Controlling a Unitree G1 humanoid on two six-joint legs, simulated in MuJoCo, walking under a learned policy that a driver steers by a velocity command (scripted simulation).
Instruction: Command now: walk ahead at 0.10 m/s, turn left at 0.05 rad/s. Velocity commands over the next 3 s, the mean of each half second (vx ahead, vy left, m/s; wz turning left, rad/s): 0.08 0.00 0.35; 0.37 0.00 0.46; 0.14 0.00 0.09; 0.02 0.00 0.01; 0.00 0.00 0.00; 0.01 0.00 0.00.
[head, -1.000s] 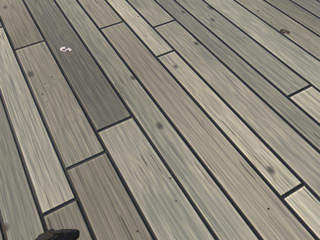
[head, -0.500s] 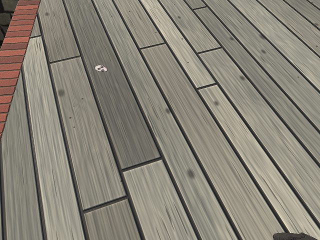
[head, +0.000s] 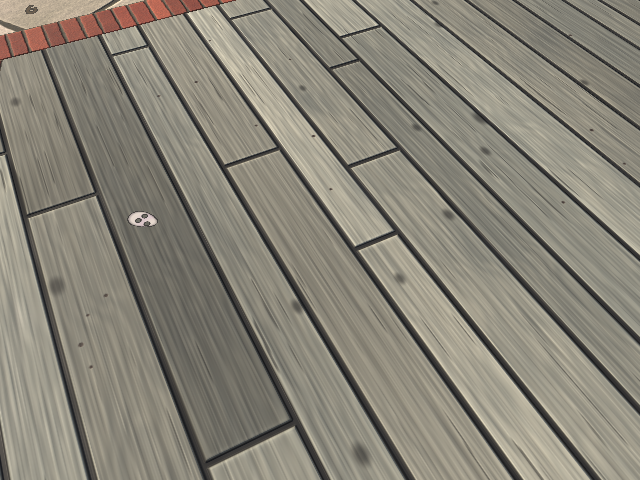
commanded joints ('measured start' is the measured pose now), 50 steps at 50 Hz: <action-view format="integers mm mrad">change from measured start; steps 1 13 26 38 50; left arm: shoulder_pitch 92 -124 -165 -259 78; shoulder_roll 176 177 160 131 133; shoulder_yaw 40 58 83 49 41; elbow -5 -40 -37 -89 4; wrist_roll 13 -10 -20 -45 -13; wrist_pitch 1 42 0 -66 -71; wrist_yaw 17 69 27 -11 -28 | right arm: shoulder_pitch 189 10 54 149 69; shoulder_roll -33 -92 -173 -205 -154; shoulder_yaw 2 -51 -67 -85 -61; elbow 5 -73 -127 -124 -181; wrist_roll -18 18 14 27 13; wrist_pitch -12 109 4 -1 -30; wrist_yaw -5 -27 -31 -29 -23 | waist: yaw -35 -5 3 -59 47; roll -138 -96 159 179 -44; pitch -211 -85 7 41 3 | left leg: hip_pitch -211 -251 24 12 -611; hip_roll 87 132 289 245 99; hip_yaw -58 -55 -486 -469 -203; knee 172 527 -260 -196 751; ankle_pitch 79 -180 -238 -52 -88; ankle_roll -15 -42 143 180 -10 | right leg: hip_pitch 485 117 -307 -131 451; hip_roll -212 -262 -2 46 -235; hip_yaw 192 61 48 43 299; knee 25 -219 430 13 -188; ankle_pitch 651 -73 -196 -115 234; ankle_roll -187 -184 20 66 -187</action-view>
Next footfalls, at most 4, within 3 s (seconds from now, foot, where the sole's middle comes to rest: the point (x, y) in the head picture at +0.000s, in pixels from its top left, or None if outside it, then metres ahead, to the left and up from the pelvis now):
0.38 left None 0.04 0.13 -0.77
0.88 right None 0.30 -0.03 -0.77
1.28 left None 0.37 0.27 -0.77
1.56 right None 0.44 0.03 -0.77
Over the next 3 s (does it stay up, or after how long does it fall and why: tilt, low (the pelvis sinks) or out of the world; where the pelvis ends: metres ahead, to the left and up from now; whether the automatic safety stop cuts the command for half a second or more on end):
stays up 0.39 0.12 0.00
